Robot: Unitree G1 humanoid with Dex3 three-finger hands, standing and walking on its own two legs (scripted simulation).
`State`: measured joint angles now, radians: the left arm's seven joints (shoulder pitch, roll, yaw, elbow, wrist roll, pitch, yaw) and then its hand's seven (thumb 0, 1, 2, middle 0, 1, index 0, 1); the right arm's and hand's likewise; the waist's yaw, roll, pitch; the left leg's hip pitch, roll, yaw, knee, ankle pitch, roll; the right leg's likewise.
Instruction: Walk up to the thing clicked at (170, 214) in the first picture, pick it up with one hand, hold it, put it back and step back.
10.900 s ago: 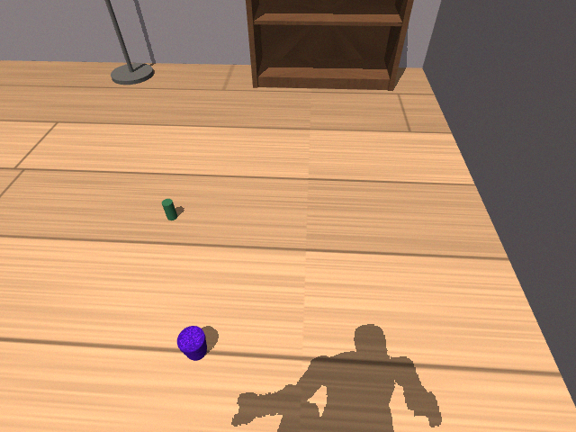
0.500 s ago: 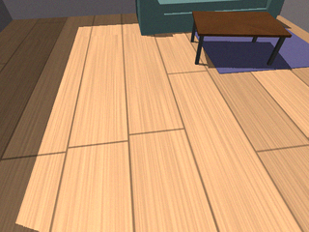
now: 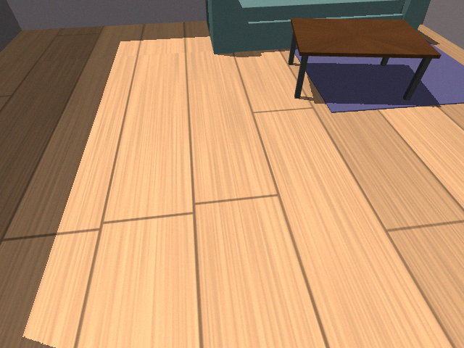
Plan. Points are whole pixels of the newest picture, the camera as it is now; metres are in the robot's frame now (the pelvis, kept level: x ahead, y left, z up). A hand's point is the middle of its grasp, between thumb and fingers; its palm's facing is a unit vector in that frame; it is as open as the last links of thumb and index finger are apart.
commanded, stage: stand
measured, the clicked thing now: out of the picture -0.10 -1.07 -0.73
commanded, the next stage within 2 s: walk up in 1.62 s
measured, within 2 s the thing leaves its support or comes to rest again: neither
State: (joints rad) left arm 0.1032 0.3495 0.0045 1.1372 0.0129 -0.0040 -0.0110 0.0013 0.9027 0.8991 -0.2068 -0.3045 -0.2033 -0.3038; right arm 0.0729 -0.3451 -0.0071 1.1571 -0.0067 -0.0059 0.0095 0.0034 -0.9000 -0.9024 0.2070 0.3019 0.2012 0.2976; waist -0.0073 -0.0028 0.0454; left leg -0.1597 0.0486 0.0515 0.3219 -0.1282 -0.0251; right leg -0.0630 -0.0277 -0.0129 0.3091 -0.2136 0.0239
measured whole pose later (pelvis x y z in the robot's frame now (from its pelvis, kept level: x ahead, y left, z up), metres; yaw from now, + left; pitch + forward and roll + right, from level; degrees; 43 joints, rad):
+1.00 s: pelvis +0.01 +0.00 +0.00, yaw +0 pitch -2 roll +0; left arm 0.12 0.35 0.00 1.12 0.01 0.00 -0.01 0.00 0.90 0.90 -0.21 -0.30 -0.20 -0.30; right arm 0.09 -0.35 0.00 1.15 -0.01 0.00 0.01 0.00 -0.90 -0.90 0.21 0.30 0.20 0.30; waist 0.00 -0.01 0.05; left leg -0.15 0.05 0.05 0.32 -0.14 -0.03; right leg -0.05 -0.03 -0.02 0.30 -0.23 0.02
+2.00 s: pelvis +0.08 -0.02 -0.01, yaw -1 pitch -2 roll -1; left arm 0.34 0.40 0.07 0.99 0.03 -0.06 -0.04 0.00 0.90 0.90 -0.21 -0.30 -0.20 -0.30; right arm 0.21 -0.45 -0.09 1.00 -0.02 0.00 0.07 0.01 -0.90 -0.90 0.21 0.30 0.20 0.30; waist 0.04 0.06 0.05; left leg -0.45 0.00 -0.07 0.91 -0.30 0.01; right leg 0.02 0.01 -0.06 0.33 -0.32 -0.01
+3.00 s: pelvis +0.50 -0.03 -0.02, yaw +2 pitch -2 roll -2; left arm 0.37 0.42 0.05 0.86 0.02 -0.08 -0.05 0.00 0.90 0.90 -0.21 -0.31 -0.21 -0.30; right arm 0.23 -0.41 -0.07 0.87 -0.02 -0.03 0.10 0.01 -0.90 -0.90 0.21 0.30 0.20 0.30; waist 0.05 0.03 0.08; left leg -0.42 0.07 0.03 0.58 -0.17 0.02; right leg -0.07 -0.06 -0.12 0.52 -0.41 0.03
